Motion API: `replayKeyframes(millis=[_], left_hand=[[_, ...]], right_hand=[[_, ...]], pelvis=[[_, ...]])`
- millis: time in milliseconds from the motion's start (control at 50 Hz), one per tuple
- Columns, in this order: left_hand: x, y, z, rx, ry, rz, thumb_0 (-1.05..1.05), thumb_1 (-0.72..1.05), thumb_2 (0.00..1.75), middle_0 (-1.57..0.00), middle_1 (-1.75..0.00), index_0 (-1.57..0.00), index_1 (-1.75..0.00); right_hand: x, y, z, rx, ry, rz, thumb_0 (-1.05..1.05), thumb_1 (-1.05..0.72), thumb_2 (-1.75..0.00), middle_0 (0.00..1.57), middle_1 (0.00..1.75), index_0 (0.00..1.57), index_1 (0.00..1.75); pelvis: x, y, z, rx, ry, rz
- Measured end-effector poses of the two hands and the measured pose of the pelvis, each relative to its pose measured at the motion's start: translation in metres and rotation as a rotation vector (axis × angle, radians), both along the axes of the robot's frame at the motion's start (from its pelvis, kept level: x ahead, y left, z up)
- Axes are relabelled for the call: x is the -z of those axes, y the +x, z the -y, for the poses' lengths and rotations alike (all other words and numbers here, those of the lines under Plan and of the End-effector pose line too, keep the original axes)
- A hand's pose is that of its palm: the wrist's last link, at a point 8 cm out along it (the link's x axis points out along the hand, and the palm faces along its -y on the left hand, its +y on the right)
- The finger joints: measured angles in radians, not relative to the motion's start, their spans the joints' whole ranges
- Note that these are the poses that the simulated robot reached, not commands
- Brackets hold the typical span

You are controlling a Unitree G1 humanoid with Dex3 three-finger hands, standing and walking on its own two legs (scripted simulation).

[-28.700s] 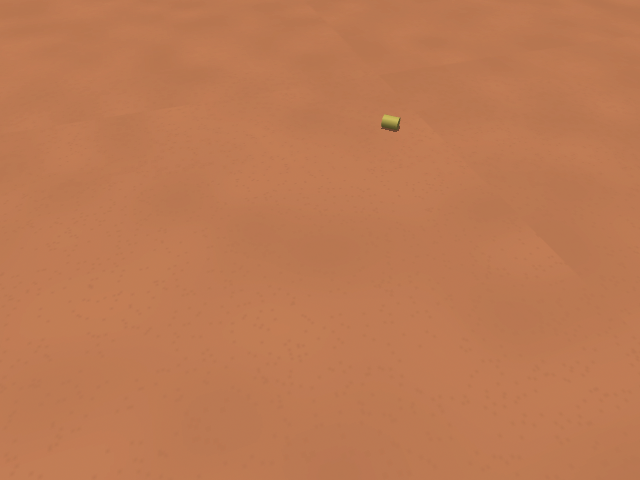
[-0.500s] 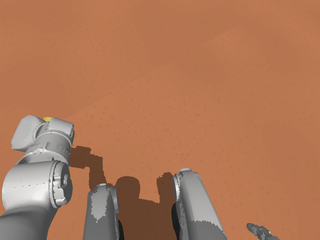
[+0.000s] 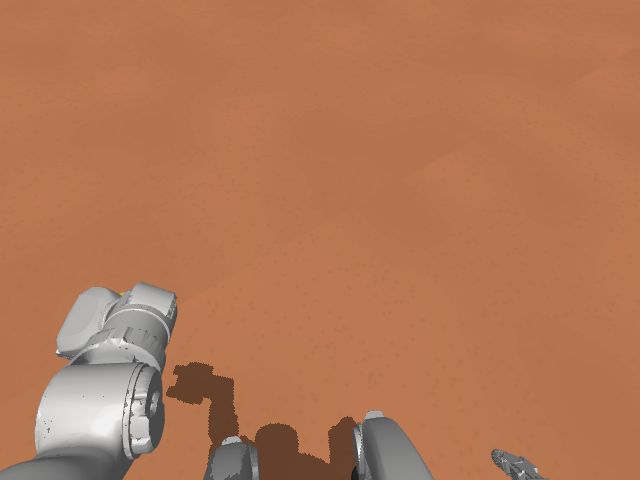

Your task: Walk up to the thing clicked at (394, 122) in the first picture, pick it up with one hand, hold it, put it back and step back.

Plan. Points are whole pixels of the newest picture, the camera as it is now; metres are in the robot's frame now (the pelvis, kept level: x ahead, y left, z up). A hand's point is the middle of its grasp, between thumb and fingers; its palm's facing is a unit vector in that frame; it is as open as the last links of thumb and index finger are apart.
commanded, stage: lift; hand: left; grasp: from above
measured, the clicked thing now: (125, 334) +0.37 +0.25 -0.08
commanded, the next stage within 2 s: hold in 0.44 s
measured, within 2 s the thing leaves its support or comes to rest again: neither
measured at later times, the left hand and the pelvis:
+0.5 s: hand (101, 310) +0.36 +0.24 +0.01, palm faces -0.09 -0.48 -0.87, open 10.2 cm; pelvis +0.03 +0.01 +0.07, yaw +0 degrees
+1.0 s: hand (99, 289) +0.38 +0.24 +0.04, palm faces -0.08 -0.45 -0.89, open 10.1 cm; pelvis +0.06 +0.01 +0.09, yaw +1 degrees
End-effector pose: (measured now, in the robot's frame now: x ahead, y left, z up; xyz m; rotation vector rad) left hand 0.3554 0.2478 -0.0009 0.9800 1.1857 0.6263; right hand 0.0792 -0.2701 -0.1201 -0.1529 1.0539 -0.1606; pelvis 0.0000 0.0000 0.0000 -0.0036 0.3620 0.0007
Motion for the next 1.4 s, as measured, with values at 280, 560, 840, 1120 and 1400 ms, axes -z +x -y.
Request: replayKeyframes(millis=[280,560,840,1120,1400], left_hand=[[-0.041,-0.001,0.003,-0.007,-0.013,-0.006,0.01,-0.02,0.62,-0.63,-0.71,-0.60,-0.68],[-0.077,0.010,-0.006,-0.014,-0.008,-0.022,0.00,-0.01,0.59,-0.65,-0.67,-0.63,-0.64],[-0.087,0.017,-0.003,0.005,0.002,-0.016,0.00,0.01,0.57,-0.65,-0.63,-0.63,-0.61],[-0.100,0.024,0.004,-0.019,0.009,0.010,0.00,0.00,0.57,-0.66,-0.62,-0.64,-0.61],[-0.110,0.015,0.005,-0.017,0.019,0.011,0.00,0.00,0.56,-0.68,-0.59,-0.65,-0.58]], right_hand=[[-0.036,0.014,-0.019,-0.044,0.049,-0.039,0.01,-0.88,-0.89,0.20,0.30,0.20,0.29],[-0.075,0.049,-0.014,-0.066,0.019,0.001,0.01,-0.89,-0.89,0.20,0.30,0.20,0.29],[-0.089,0.077,-0.022,-0.094,0.035,0.013,0.01,-0.89,-0.89,0.20,0.30,0.20,0.29],[-0.090,0.086,-0.021,-0.094,0.053,0.017,0.01,-0.90,-0.89,0.20,0.30,0.20,0.29],[-0.099,0.089,-0.016,-0.101,0.048,0.041,0.01,-0.90,-0.89,0.19,0.30,0.20,0.29]], pelvis=[[-0.045,0.017,-0.006,0.000,-0.001,0.062],[-0.074,0.039,-0.010,-0.009,-0.002,0.113],[-0.087,0.057,-0.011,-0.013,0.004,0.144],[-0.091,0.064,-0.009,-0.007,0.007,0.163],[-0.097,0.059,-0.007,-0.009,0.009,0.187]])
